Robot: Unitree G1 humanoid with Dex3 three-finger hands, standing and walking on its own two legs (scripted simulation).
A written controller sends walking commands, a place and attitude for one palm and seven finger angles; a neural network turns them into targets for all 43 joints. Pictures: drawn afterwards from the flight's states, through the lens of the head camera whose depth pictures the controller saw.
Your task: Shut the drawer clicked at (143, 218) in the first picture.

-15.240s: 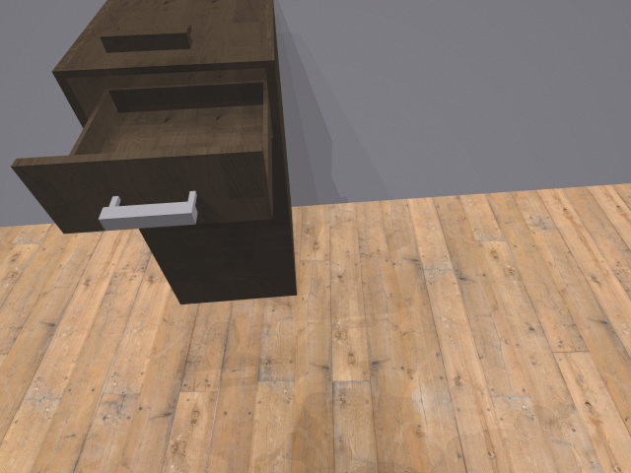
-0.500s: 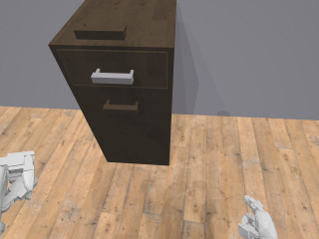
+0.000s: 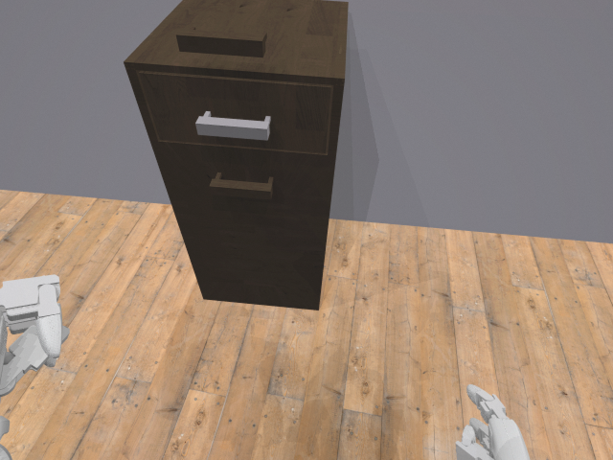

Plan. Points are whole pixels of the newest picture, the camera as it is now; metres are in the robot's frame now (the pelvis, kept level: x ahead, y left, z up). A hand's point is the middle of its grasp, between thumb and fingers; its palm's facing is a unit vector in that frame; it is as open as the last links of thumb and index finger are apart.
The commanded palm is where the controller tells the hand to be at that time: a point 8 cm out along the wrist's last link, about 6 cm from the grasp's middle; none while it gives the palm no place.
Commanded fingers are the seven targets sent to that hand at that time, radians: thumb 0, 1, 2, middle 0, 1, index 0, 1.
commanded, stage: step back with the hand held close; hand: left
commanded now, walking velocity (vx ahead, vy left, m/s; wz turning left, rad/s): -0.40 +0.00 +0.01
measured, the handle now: (235, 122) +0.74 +0.18 +0.04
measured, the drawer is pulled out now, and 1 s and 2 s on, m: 0.00 0.00 0.00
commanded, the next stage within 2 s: stop stepping back and stand still in 0.40 s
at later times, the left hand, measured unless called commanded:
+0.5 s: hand out of the picture +0.08 +0.29 +0.19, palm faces +0.44 -0.79 -0.43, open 3.3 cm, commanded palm +0.01 +0.32 +0.19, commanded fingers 0.00 0.90 0.90 -1.40 -1.60 -1.40 -1.60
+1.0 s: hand out of the picture -0.03 +0.29 +0.18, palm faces +0.23 -0.85 -0.48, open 3.3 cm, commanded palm -0.07 +0.35 +0.19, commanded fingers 0.00 0.90 0.90 -1.40 -1.60 -1.40 -1.60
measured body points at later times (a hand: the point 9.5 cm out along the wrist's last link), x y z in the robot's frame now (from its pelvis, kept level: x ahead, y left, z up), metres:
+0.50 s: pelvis -0.10 +0.03 +0.00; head -0.09 +0.06 +0.45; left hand +0.05 +0.33 +0.21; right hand +0.10 -0.19 -0.06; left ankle +0.08 +0.10 -0.73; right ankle -0.17 -0.12 -0.68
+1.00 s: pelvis -0.22 +0.08 +0.01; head -0.23 +0.11 +0.46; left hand -0.05 +0.34 +0.21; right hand -0.09 -0.16 -0.06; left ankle -0.11 +0.14 -0.70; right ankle -0.22 +0.00 -0.73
